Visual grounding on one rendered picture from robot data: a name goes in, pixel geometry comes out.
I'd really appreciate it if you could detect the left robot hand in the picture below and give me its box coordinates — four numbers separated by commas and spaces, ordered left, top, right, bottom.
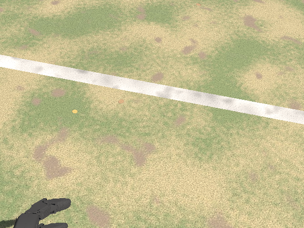
13, 198, 71, 228

